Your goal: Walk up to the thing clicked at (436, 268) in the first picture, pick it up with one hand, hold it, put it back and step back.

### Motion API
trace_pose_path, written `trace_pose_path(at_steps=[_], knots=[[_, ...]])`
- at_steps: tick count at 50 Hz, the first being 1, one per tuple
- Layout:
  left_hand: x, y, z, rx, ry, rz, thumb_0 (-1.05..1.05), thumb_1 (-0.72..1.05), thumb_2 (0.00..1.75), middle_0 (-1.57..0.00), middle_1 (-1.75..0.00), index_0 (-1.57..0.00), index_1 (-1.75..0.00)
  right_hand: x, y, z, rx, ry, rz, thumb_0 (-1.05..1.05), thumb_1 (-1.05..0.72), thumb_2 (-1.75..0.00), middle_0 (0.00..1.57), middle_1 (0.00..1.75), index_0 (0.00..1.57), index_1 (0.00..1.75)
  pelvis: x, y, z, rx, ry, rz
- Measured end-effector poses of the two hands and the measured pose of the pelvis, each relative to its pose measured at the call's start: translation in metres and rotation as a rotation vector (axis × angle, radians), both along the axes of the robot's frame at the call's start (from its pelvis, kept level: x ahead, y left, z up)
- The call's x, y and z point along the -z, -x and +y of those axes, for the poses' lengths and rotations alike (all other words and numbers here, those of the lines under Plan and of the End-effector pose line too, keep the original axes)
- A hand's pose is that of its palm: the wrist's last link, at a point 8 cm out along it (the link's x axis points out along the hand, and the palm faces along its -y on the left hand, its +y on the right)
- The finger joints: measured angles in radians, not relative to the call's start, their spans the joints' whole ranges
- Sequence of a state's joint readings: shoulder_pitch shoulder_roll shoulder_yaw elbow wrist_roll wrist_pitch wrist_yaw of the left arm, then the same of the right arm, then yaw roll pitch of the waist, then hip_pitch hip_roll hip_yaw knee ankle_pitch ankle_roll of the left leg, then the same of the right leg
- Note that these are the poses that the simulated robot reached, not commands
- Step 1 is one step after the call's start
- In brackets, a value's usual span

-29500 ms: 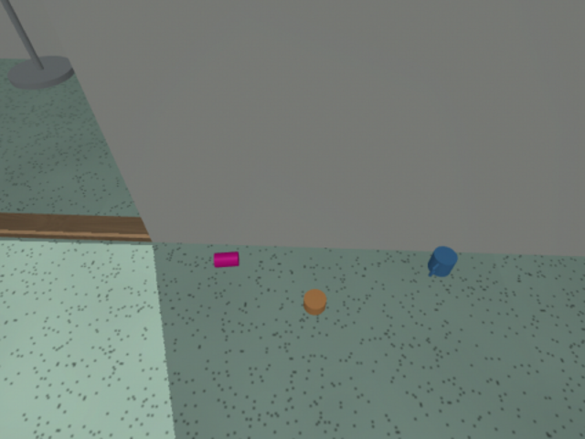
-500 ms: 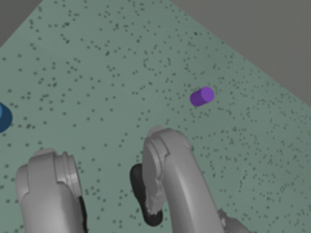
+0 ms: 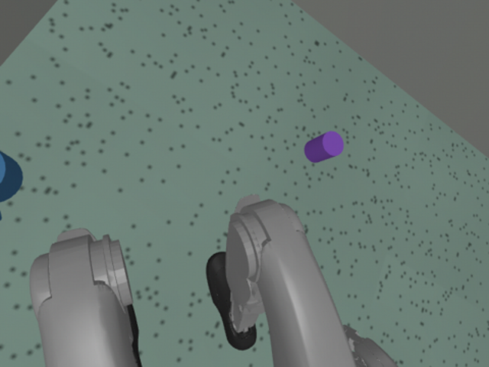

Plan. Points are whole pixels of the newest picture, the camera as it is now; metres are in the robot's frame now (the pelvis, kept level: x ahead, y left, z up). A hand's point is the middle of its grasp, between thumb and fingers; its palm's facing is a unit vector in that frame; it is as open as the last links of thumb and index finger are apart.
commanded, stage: withdraw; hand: left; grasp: from above
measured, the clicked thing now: out of the picture +0.41 +0.32 -0.27
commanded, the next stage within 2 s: home in 0.94 s
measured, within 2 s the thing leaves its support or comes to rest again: neither
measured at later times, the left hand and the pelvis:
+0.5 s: hand out of the picture +0.43 +0.33 -0.11, palm faces -0.30 -0.06 -0.95, open 14.3 cm; pelvis +0.01 +0.00 +0.04, yaw +4 degrees
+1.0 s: hand out of the picture +0.40 +0.34 -0.12, palm faces -0.49 -0.09 -0.87, open 14.1 cm; pelvis -0.01 +0.00 +0.05, yaw +5 degrees
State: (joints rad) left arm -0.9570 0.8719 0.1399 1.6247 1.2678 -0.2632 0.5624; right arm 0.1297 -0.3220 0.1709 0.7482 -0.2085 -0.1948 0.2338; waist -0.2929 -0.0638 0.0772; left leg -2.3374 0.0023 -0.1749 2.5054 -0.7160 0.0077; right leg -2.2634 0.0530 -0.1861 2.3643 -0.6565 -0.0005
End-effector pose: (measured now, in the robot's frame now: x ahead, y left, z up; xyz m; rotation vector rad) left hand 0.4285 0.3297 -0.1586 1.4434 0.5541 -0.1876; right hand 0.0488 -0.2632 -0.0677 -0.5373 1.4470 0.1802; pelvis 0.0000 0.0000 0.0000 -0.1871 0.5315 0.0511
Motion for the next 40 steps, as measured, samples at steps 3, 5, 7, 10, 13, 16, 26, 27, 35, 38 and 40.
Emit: trace_pose_path(at_steps=[3,5,7,10,13,16,26,27,35,38,40], knots=[[0.0,0.001,0.0,0.006,0.003,-0.003,0.01,-0.56,1.06,-0.11,-1.15,-0.12,-1.15,-0.003,-0.001,0.0,-0.001,0.009,-0.008,0.0,-0.9,-0.89,0.2,0.3,0.2,0.3,0.0,0.0,0.0,0.0,0.002,0.0],[-0.001,0.001,0.0,0.009,0.003,-0.008,0.01,-0.56,1.07,-0.11,-1.15,-0.12,-1.15,-0.004,-0.002,0.0,-0.002,0.014,-0.014,0.0,-0.9,-0.89,0.2,0.3,0.2,0.3,0.0,0.0,0.001,-0.001,0.003,0.0],[-0.001,0.001,0.0,0.011,0.0,-0.012,0.01,-0.56,1.06,-0.11,-1.14,-0.11,-1.14,-0.005,-0.003,0.0,-0.003,0.016,-0.019,0.0,-0.9,-0.89,0.2,0.3,0.2,0.3,0.0,0.0,0.001,-0.001,0.004,0.001],[-0.002,0.0,0.0,0.014,-0.006,-0.023,0.01,-0.57,1.03,-0.1,-1.12,-0.11,-1.11,-0.005,-0.004,0.001,-0.001,0.016,-0.026,0.0,-0.9,-0.89,0.2,0.3,0.2,0.3,0.0,0.0,0.001,-0.001,0.003,0.003],[-0.007,-0.001,0.001,0.001,-0.015,-0.06,0.0,-0.57,1.0,-0.1,-1.09,-0.1,-1.08,-0.004,-0.005,0.002,0.011,0.013,-0.031,0.0,-0.91,-0.9,0.2,0.3,0.2,0.3,-0.001,0.0,0.001,-0.002,0.001,0.011],[-0.018,-0.003,0.002,-0.004,-0.039,-0.096,0.0,-0.57,0.98,-0.09,-1.07,-0.1,-1.06,-0.002,-0.008,0.002,0.033,0.002,-0.039,0.0,-0.91,-0.9,0.2,0.3,0.2,0.3,-0.004,-0.002,0.001,-0.006,-0.007,0.026],[-0.113,0.003,0.003,-0.039,-0.105,-0.136,0.0,-0.56,0.99,-0.18,-1.05,-0.09,-1.02,-0.008,-0.05,0.007,0.135,-0.055,-0.141,0.0,-0.92,-0.9,0.2,0.3,0.2,0.3,-0.044,-0.005,-0.002,-0.031,-0.057,0.09],[-0.124,0.004,0.004,-0.043,-0.11,-0.115,0.0,-0.56,1.0,-0.18,-1.04,-0.09,-1.02,-0.012,-0.056,0.007,0.137,-0.059,-0.155,0.0,-0.92,-0.9,0.2,0.3,0.2,0.3,-0.051,-0.004,-0.002,-0.033,-0.06,0.091],[-0.177,0.015,0.016,-0.068,-0.071,0.035,0.0,-0.56,1.01,-0.15,-1.03,-0.08,-1.02,-0.046,-0.075,0.003,0.115,-0.045,-0.23,0.0,-0.92,-0.9,0.2,0.3,0.2,0.3,-0.086,0.003,-0.005,-0.05,-0.074,0.079],[-0.177,0.019,0.021,-0.047,-0.039,0.06,0.0,-0.56,1.02,-0.13,-1.02,-0.08,-1.02,-0.053,-0.072,-0.003,0.093,-0.01,-0.221,0.0,-0.92,-0.9,0.2,0.3,0.2,0.3,-0.087,0.006,-0.006,-0.054,-0.075,0.07],[-0.169,0.022,0.022,-0.02,-0.022,0.076,0.0,-0.56,1.02,-0.12,-1.02,-0.08,-1.03,-0.055,-0.068,-0.008,0.081,0.019,-0.209,0.0,-0.92,-0.9,0.2,0.3,0.2,0.3,-0.084,0.008,-0.006,-0.055,-0.074,0.065]])
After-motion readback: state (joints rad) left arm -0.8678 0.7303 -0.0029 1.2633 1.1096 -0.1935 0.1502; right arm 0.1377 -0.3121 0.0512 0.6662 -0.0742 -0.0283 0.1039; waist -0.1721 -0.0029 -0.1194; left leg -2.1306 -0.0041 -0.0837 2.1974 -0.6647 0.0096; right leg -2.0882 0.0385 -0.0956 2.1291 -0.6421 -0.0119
